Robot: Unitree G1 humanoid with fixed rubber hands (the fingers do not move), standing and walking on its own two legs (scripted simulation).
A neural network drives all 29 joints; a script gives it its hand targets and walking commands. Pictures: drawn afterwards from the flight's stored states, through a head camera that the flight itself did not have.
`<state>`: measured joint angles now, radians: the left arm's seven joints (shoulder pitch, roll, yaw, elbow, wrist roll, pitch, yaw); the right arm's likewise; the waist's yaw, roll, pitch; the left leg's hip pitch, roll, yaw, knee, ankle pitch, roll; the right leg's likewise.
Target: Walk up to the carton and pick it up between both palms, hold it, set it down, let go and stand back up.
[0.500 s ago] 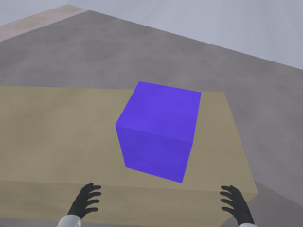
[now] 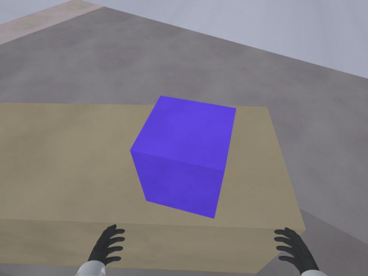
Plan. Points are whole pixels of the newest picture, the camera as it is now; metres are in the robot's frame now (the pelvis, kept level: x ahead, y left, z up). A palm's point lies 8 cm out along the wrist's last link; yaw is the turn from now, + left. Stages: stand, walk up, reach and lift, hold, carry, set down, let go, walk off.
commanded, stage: stand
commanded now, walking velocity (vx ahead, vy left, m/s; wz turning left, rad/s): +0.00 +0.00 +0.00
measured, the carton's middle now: (187, 158) +0.42 +0.03 -0.04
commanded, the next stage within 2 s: none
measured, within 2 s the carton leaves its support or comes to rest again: neither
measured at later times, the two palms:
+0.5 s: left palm out of the picture +0.06 +0.28 -0.09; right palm out of the picture +0.07 -0.24 -0.11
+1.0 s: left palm out of the picture +0.02 +0.28 -0.11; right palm out of the picture +0.06 -0.23 -0.12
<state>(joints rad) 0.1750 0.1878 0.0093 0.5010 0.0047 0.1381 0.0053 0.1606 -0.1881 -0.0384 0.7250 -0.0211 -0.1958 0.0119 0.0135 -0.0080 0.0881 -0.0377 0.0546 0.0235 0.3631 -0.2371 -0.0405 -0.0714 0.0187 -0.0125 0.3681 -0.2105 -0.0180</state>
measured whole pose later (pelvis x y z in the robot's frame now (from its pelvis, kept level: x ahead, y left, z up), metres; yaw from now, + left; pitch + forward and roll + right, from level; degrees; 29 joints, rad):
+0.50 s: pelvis -0.03 +0.01 -0.01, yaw +2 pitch -3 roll +0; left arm 0.32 0.28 0.00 0.63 0.02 -0.03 0.00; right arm 0.30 -0.27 -0.01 0.74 -0.02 -0.03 0.02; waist 0.00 0.01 0.00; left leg -0.21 0.02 0.00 0.49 -0.24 -0.01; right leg -0.22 -0.02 -0.03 0.48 -0.22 0.01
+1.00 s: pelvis -0.04 +0.02 -0.01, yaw +3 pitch -2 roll +0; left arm 0.38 0.29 -0.02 0.66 0.02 -0.03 0.01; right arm 0.31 -0.28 0.01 0.72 -0.02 -0.01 0.02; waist 0.00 0.01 0.00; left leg -0.27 0.00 -0.02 0.54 -0.25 -0.01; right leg -0.28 -0.04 -0.04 0.54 -0.23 0.02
